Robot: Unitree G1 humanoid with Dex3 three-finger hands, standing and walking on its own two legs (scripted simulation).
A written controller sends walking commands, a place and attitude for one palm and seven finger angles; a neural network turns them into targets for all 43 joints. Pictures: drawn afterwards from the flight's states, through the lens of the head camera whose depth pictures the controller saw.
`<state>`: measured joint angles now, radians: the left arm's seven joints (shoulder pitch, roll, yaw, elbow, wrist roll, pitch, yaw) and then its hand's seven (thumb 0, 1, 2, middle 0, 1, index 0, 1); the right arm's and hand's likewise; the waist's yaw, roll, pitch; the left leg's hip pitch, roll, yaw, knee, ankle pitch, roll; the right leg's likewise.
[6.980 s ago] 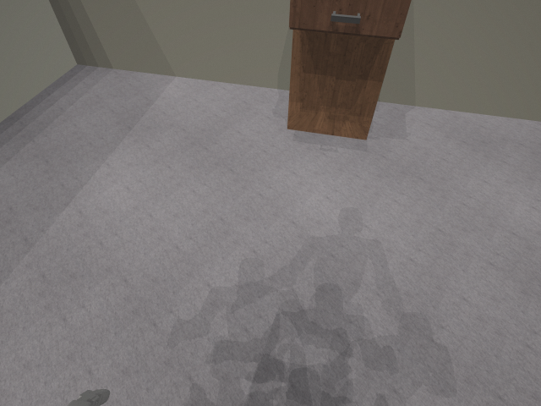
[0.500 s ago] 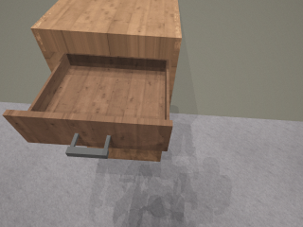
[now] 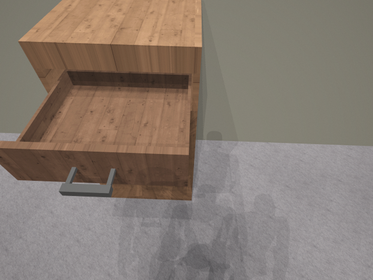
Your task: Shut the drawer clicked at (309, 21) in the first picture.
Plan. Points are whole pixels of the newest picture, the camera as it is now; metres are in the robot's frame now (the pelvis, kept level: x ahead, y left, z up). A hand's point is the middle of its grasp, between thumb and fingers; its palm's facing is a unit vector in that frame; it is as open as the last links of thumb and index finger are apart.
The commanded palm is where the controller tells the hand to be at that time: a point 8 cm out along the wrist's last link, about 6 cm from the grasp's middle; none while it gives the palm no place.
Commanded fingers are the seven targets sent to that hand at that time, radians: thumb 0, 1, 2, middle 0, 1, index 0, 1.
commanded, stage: come to a stop and stand still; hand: left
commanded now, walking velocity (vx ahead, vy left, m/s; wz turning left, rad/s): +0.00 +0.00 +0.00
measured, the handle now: (89, 181) +0.32 +0.24 +0.01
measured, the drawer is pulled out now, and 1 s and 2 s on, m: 0.29 0.29 0.29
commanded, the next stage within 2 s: look again from close up in 0.56 s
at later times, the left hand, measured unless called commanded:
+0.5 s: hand out of the picture +0.01 +0.16 -0.18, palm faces +0.04 -0.98 -0.18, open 7.3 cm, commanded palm none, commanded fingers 0.00 0.90 0.90 -0.20 -0.30 -0.20 -0.30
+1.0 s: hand out of the picture +0.06 +0.22 -0.18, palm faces -0.02 -0.97 -0.23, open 7.3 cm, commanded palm none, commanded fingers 0.00 0.90 0.90 -0.20 -0.30 -0.20 -0.30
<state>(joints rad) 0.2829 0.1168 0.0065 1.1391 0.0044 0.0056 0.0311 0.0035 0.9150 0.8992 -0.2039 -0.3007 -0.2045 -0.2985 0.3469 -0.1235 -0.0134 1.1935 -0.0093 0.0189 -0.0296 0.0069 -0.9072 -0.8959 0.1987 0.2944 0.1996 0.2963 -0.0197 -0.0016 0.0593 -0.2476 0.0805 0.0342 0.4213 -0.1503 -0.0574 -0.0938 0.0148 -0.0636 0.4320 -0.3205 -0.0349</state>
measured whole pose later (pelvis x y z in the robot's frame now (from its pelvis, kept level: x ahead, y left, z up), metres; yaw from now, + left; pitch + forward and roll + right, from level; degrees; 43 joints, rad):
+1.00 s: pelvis +0.02 +0.03 -0.01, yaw -2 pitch -2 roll +0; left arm 0.27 0.18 -0.01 1.00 0.01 0.00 0.05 0.00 0.91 0.90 -0.20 -0.30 -0.20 -0.30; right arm 0.25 -0.18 0.00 1.02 -0.01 0.01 -0.02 0.01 -0.92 -0.90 0.20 0.29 0.20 0.30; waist 0.00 0.00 0.04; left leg -0.28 0.03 0.06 0.60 -0.28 0.01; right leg -0.11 -0.03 -0.02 0.55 -0.41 0.01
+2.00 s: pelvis -0.03 +0.00 -0.06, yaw +0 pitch +7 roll -1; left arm 0.49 0.28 0.28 -0.04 -0.34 -0.29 -0.36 0.02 0.90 0.90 -0.77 -0.92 -0.77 -0.91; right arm 0.26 -0.19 0.00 0.61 0.05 -0.24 -0.08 0.02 -0.90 -0.90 0.21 0.30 0.21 0.30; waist -0.01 0.04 -0.12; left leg -0.71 0.08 -0.02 0.93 -0.34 -0.04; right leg -0.54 0.02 -0.09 0.94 -0.53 -0.04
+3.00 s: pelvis -0.01 +0.01 -0.03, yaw +1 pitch +0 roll -1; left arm 0.64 0.27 0.20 -0.45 -0.31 -0.06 -0.26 0.01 0.90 0.90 -1.40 -1.60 -1.40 -1.60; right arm 0.26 -0.24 0.03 0.57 0.09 -0.34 -0.08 0.02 -0.90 -0.90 0.20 0.30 0.20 0.30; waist 0.04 0.06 -0.10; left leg -0.45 0.05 -0.01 0.73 -0.29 -0.03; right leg -0.27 0.00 -0.09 0.72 -0.45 -0.02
